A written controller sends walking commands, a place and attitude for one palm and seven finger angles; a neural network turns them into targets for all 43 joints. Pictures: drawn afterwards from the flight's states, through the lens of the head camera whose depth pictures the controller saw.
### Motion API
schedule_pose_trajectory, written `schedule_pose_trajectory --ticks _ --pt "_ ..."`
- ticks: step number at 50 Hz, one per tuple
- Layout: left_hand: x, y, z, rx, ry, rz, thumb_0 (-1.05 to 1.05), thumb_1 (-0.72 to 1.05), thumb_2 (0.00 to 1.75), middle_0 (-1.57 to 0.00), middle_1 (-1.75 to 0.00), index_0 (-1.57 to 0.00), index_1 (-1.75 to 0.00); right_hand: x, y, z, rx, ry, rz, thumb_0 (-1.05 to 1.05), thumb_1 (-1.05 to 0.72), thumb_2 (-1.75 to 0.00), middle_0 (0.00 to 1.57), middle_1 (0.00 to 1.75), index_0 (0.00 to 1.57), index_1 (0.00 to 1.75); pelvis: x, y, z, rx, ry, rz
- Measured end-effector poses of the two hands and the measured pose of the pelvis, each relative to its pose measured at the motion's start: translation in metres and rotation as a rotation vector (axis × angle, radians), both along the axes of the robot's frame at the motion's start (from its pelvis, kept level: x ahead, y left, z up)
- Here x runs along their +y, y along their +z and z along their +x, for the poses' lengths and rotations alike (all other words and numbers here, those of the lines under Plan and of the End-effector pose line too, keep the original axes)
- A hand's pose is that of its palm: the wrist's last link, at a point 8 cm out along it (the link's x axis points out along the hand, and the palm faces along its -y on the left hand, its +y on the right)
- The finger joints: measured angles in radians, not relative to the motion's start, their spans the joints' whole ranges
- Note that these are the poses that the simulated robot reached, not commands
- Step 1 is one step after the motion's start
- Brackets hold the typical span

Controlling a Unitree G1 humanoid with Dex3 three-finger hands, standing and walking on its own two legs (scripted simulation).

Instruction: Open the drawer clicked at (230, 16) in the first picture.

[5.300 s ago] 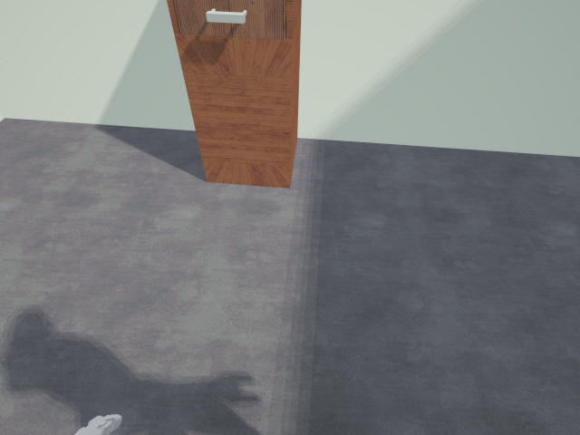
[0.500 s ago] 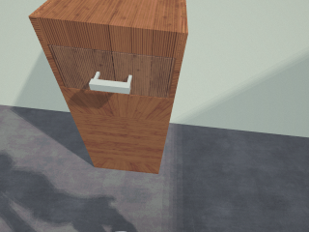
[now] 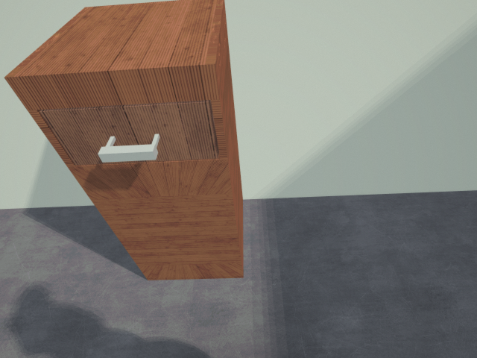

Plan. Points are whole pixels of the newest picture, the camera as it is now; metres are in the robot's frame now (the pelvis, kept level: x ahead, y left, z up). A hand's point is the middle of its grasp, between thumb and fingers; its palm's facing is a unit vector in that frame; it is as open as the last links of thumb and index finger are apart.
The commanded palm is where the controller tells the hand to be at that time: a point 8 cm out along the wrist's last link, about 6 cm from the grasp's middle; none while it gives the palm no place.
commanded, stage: come to a stop and stand still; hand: left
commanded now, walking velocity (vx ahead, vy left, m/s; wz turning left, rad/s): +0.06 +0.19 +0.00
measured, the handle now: (131, 146) +0.55 +0.29 +0.05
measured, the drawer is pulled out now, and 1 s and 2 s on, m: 0.00 0.00 0.00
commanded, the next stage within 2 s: look again from close up in 0.72 s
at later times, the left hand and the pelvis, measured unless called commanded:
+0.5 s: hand out of the picture -0.01 +0.23 -0.18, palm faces +0.09 -0.98 -0.20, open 7.4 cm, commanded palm none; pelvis +0.00 +0.04 +0.00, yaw +1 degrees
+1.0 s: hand out of the picture -0.01 +0.23 -0.18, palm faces +0.02 -0.97 -0.23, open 7.4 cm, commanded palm none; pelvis -0.01 +0.05 -0.01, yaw +1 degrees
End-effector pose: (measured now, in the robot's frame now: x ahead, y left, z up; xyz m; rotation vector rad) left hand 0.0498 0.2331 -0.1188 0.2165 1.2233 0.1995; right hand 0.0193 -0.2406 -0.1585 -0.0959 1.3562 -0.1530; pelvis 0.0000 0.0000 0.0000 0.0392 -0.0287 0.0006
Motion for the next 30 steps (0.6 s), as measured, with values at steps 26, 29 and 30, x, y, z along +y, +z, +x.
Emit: schedule_pose_trajectory --ticks 26,29,30 --pt "0.04 -0.031 -0.068 0.182 0.095 -0.087 0.01 0.91 0.9 -0.2 -0.3 -0.2 -0.3 0.058 0.014 0.017 -0.035 0.08 -0.07 0.01 -0.94 -0.9 0.2 0.3 0.21 0.3 0.046 -0.004 -0.002 0.013 0.019 -0.038" --pt "0.036 -0.03 -0.063 0.175 0.077 -0.094 0.01 0.91 0.9 -0.2 -0.3 -0.2 -0.3 0.06 0.013 0.019 -0.043 0.07 -0.065 0.01 -0.94 -0.9 0.2 0.3 0.21 0.3 0.049 -0.002 -0.002 0.01 0.016 -0.043" --pt "0.036 -0.03 -0.062 0.173 0.073 -0.096 0.01 0.91 0.9 -0.2 -0.3 -0.2 -0.3 0.061 0.014 0.018 -0.043 0.068 -0.064 0.01 -0.94 -0.9 0.2 0.3 0.21 0.3 0.05 -0.002 -0.002 0.01 0.016 -0.043"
